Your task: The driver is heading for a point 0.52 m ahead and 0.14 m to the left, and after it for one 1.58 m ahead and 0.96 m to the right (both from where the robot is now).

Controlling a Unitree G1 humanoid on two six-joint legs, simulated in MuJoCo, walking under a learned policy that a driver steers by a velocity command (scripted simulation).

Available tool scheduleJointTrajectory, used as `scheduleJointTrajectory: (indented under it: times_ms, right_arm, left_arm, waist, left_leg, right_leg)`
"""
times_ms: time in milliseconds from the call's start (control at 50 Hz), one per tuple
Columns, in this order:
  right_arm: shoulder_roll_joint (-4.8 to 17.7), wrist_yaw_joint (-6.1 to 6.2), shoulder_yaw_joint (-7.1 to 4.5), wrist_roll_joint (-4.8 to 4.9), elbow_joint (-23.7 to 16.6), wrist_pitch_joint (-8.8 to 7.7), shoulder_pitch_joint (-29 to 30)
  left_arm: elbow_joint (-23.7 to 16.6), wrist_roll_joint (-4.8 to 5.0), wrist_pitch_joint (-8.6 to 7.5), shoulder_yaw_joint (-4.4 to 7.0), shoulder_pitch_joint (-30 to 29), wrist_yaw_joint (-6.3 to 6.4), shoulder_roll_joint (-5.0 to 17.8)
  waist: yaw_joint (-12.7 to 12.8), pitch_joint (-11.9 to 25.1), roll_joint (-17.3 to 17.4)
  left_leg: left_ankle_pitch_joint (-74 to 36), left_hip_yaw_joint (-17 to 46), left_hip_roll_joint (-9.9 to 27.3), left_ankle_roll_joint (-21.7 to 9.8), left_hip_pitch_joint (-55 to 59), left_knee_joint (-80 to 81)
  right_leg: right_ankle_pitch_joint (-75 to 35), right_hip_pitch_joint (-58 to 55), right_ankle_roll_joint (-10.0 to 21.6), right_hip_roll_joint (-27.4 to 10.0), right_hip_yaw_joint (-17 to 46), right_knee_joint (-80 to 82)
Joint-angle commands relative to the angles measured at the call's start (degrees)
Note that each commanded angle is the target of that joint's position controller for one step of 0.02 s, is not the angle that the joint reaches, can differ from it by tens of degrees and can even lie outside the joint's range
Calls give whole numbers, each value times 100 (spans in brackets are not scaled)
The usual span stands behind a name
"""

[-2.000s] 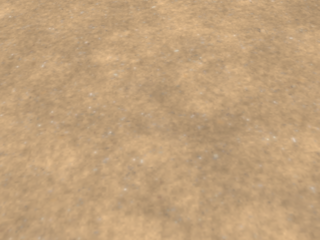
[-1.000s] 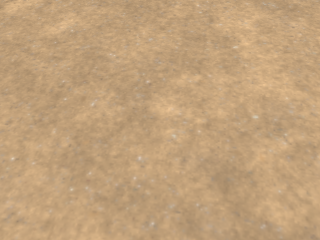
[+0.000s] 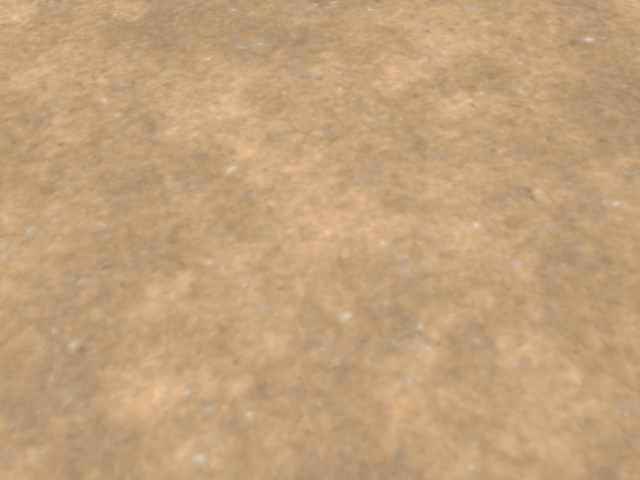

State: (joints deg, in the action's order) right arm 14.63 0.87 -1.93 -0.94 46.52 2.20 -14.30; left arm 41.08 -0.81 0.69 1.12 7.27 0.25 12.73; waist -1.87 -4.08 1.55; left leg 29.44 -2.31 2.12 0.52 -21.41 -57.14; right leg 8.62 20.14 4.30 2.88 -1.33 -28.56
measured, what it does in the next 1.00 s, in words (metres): walks ahead: left foot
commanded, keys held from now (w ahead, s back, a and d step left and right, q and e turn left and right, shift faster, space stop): no key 0.60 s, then w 0.26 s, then w+q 0.14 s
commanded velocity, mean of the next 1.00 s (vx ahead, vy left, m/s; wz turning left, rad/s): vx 0.12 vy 0.00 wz -0.02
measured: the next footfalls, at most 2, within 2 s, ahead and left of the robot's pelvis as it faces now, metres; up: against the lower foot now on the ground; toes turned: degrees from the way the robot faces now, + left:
left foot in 0.22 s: +0.04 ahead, +0.13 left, +0.00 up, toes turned +0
left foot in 1.36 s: +0.47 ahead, +0.08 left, +0.00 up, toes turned +17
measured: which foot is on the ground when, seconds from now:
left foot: up 0.00-0.20, down 0.22-0.90, up 0.92-1.00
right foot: down 0.00-1.00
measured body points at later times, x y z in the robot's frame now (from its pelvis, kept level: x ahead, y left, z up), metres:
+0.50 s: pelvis +0.02 +0.03 +0.01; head +0.02 +0.03 +0.46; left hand +0.07 +0.28 -0.14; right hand +0.08 -0.22 -0.13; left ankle +0.00 +0.13 -0.73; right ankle +0.07 -0.07 -0.73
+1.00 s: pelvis +0.13 -0.01 +0.01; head +0.14 -0.03 +0.46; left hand +0.15 +0.25 -0.13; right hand +0.11 -0.26 -0.15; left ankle +0.04 +0.11 -0.67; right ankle +0.11 -0.09 -0.73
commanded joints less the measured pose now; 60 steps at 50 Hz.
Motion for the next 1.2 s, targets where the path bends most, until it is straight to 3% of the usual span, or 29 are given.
scheduleJointTrajectory:
  times_ms: [20, 80, 140, 180, 200, 220, 240, 260, 280, 360, 440, 600, 620, 660, 680, 720, 760, 820, 840, 880, 900, 920, 940, 960, 980, 1000, 1040, 1100, 1200]
  right_arm:
    - [497, 9, -128, -41, -57, 69, -620]
    - [305, 10, -78, 6, -23, 109, -463]
    - [313, 40, -76, 10, 5, 126, -325]
    - [235, 48, -57, 4, 114, 76, -481]
    - [191, 51, -37, -22, 178, 25, -587]
    - [302, 62, -32, -90, 173, -54, -565]
    - [646, 80, -75, -118, 92, -132, -357]
    - [575, 45, -64, -24, 111, -171, -4]
    - [382, 26, 0, -28, 84, -221, 250]
    - [381, 65, -11, 37, 341, -311, -55]
    - [301, 75, -10, 27, 566, -289, -270]
    - [207, 96, 18, 33, 960, -307, -324]
    - [208, 94, 15, 25, 1028, -304, -414]
    - [430, 83, -78, 10, 1078, -250, -509]
    - [501, 74, -113, 10, 1091, -219, -605]
    - [625, 83, -188, 26, 1204, -222, -835]
    - [539, 68, -203, -26, 1257, -311, -894]
    - [527, 20, -237, -37, 1318, -461, -864]
    - [545, 10, -250, -21, 1326, -487, -814]
    - [479, -15, -242, 34, 1289, -509, -588]
    - [285, -39, -177, 17, 1201, -560, -460]
    - [-200, -96, -42, 74, 904, -609, -283]
    - [256, -90, -166, -55, 819, -580, -101]
    - [284, -126, -192, -79, 846, -563, -26]
    - [114, -187, -158, -36, 929, -575, -141]
    - [23, -224, -155, -23, 985, -570, -228]
    - [13, -273, -175, -91, 1035, -487, -280]
    - [-76, -300, -176, -71, 854, -394, 123]
    - [-263, -366, -45, -46, 319, -383, 1299]
  left_arm:
    - [-179, -36, -41, 146, 124, 74, 652]
    - [-38, -59, -77, 157, 151, 37, 695]
    - [101, -89, -34, 170, 182, 20, 720]
    - [173, -49, 12, 170, 96, 32, 723]
    - [217, -8, 30, 151, 95, 50, 677]
    - [273, -4, 22, 112, 213, 58, 543]
    - [285, 40, 9, 92, 412, 38, 401]
    - [385, 64, 17, 92, 298, 20, 373]
    - [472, 11, 1, 86, 287, 0, 390]
    - [870, -13, -116, 132, 572, 6, 552]
    - [1210, 18, -134, 99, 623, 61, 450]
    - [1768, 28, -130, 64, 805, 130, 406]
    - [1837, 24, -121, 56, 864, 133, 383]
    - [1852, -9, -82, 104, 856, 121, 466]
    - [1800, -43, -68, 115, 744, 95, 461]
    - [1619, -125, -114, 68, 442, 12, 215]
    - [1493, -131, -224, 104, 306, -48, 294]
    - [1384, -56, -401, 152, 242, -115, 327]
    - [1402, -28, -437, 160, 358, -125, 282]
    - [1706, -2, -494, 213, 1260, -100, 231]
    - [1915, -38, -545, 329, 2037, -28, 529]
    - [2008, -98, -567, 491, 2832, 44, 1187]
    - [2122, -101, -498, 472, 2898, 58, 1141]
    - [1895, -116, -487, 373, 2218, 53, 807]
    - [1737, -83, -519, 319, 1746, 37, 611]
    - [1660, -58, -560, 274, 1498, 51, 506]
    - [1700, -44, -640, 188, 1542, 94, 316]
    - [1857, -22, -701, 146, 1943, 123, 306]
    - [1885, -35, -718, 75, 1928, 160, 246]
  waist:
    - [-9, 827, -734]
    - [66, 843, -753]
    - [174, 729, -930]
    - [55, 649, -791]
    - [-28, 580, -635]
    - [13, 469, -336]
    - [270, 346, 220]
    - [347, 116, 609]
    - [426, 32, 571]
    - [337, 226, 315]
    - [213, 144, -59]
    - [200, 167, -198]
    - [186, 281, -159]
    - [133, 89, 143]
    - [63, -157, 300]
    - [-33, -636, 698]
    - [-26, -702, 536]
    - [44, -570, 467]
    - [130, -494, 474]
    - [575, -306, 248]
    - [908, 5, -325]
    - [1150, 410, -1839]
    - [1012, 205, -1480]
    - [655, -167, -622]
    - [447, -281, -407]
    - [294, -291, -390]
    - [225, -163, -475]
    - [228, -132, -505]
    - [308, -466, -582]
  left_leg:
    - [-321, 182, -22, 26, 148, 118]
    - [-396, 175, -71, 10, 426, 1000]
    - [-598, 128, -165, -51, 675, 1706]
    - [-1092, 35, -235, -151, 1131, 2530]
    - [-1512, 65, -216, -237, 1515, 3187]
    - [-1606, 559, 150, -337, 1696, 3673]
    - [-1121, 1354, 789, -507, 1345, 4042]
    - [-449, 1617, 968, -614, 197, 4416]
    - [-227, 1494, 837, -481, -165, 4554]
    - [-929, 995, 420, -298, 450, 4310]
    - [-1266, 904, 386, -381, 815, 4161]
    - [-1721, 810, 342, -408, 1034, 4094]
    - [-1217, 807, 301, -432, 1079, 4152]
    - [462, 1045, 306, -647, 952, 4267]
    - [1223, 1384, 504, -816, 922, 4500]
    - [1772, 2239, 1271, -1229, 1047, 5091]
    - [1127, 2434, 1545, -1421, 1320, 5228]
    - [23, 1878, 1305, -1334, 1606, 4920]
    - [-245, 1646, 1180, -1270, 1449, 4778]
    - [-819, 1136, 773, -1060, 360, 4022]
    - [-1155, 731, 397, -858, -443, 2964]
    - [-389, -128, -433, -534, -1578, 951]
    - [192, 216, -445, -622, -1977, -260]
    - [-312, 583, -66, -726, -2049, -682]
    - [-845, 665, 84, -723, -1891, -674]
    - [-1201, 650, 184, -683, -1747, -569]
    - [-1616, 474, 196, -567, -1661, -581]
    - [-1956, 248, 164, -458, -2065, -607]
    - [-2662, -334, 8, -402, -1771, 1085]
  right_leg:
    - [-2250, -656, 848, -1391, 1150, 1151]
    - [-1170, -592, 802, -1329, 1152, 1266]
    - [151, -420, 767, -1322, 1364, 1390]
    - [853, -156, 616, -1262, 1433, 1345]
    - [1233, 112, 412, -1195, 1437, 1320]
    - [1423, 343, 122, -1063, 1409, 1208]
    - [1289, 327, -121, -623, 1000, 927]
    - [624, -542, -229, -259, 580, 705]
    - [185, -1074, -237, -335, 614, 661]
    - [-176, -1173, -155, -590, 815, 791]
    - [-127, -908, -203, -611, 861, 985]
    - [-384, -1034, -201, -674, 872, 1033]
    - [50, -1068, -184, -600, 814, 992]
    - [1475, -623, -74, -258, 511, 497]
    - [1904, -138, -39, -130, 380, 175]
    - [1439, 610, -65, -106, -92, -737]
    - [1387, 1054, -32, -387, -5, -1277]
    - [1329, 827, 2, -426, -123, -830]
    - [1124, 388, 12, -345, -244, -508]
    - [626, -1493, 25, -41, -427, 380]
    - [994, -2711, 108, -513, 310, 787]
    - [2680, -3531, 542, -2060, 2676, 1866]
    - [2718, -3002, 830, -2634, 3556, 2115]
    - [2617, -2501, 741, -2457, 2929, 2024]
    - [2143, -2129, 579, -2209, 2352, 2105]
    - [1609, -1983, 421, -1997, 1805, 2208]
    - [275, -2048, 242, -1713, 947, 2168]
    - [-1497, -2275, 180, -1626, 182, 1983]
    - [-2426, -1850, 111, -1368, -689, 2037]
